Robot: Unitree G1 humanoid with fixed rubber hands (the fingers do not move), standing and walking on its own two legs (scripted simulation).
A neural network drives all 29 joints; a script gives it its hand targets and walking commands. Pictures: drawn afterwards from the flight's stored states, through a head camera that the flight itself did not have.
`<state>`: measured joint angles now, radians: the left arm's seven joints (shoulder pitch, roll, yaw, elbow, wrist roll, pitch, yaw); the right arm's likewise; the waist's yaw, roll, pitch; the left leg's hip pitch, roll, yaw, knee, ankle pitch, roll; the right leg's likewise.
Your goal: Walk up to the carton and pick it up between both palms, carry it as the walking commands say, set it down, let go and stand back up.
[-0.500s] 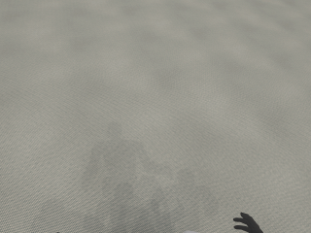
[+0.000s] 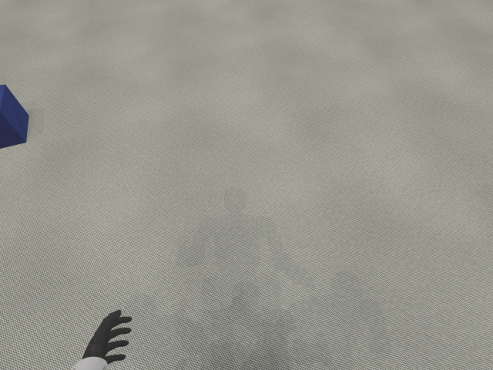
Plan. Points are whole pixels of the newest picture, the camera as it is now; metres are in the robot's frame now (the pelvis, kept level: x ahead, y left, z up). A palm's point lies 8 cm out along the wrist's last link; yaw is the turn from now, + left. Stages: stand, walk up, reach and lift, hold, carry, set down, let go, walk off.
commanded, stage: walk up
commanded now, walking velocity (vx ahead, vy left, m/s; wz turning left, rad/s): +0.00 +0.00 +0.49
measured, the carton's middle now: out of the picture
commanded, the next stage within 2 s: none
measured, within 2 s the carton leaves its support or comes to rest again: neither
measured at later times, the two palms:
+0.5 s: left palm out of the picture -0.02 +0.37 -0.15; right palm (321, 312) +0.22 -0.14 -0.10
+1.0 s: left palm out of the picture +0.26 +0.47 -0.14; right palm (249, 234) +0.41 -0.02 -0.14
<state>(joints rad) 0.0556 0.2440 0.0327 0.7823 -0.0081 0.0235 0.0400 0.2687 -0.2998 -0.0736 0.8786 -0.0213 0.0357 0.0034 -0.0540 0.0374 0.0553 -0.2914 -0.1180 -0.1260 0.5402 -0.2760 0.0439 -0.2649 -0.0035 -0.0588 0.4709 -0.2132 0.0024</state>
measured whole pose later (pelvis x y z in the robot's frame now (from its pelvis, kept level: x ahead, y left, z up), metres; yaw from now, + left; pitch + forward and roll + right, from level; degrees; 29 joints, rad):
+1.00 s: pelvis +0.29 +0.21 -0.02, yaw +31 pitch +0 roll -2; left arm 0.15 0.23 0.05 0.94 0.05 -0.07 -0.02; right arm 0.34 -0.23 -0.05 1.03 -0.01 -0.07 0.00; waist -0.04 0.02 0.07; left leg -0.33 0.03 -0.04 1.30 -0.33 0.05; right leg -0.38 -0.04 -0.22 0.58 -0.20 -0.05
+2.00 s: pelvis +0.71 +0.53 +0.01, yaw +39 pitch +0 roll +2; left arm 0.35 0.21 0.06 1.06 0.03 -0.08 0.00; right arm 0.20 -0.26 -0.06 1.00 -0.04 -0.02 0.05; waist 0.03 0.03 0.05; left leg -0.56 0.08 0.04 1.09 -0.17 -0.02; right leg -0.22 -0.10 -0.13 0.42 -0.19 0.00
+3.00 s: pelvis +1.04 +0.84 +0.02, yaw +38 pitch -1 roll +3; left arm 0.37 0.20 0.05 1.09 0.03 -0.08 0.00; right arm 0.18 -0.24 -0.06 1.00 -0.03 0.00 0.04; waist 0.05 0.02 0.07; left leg -0.59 0.10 0.06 0.97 -0.15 -0.04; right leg -0.15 -0.11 -0.13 0.37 -0.20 0.01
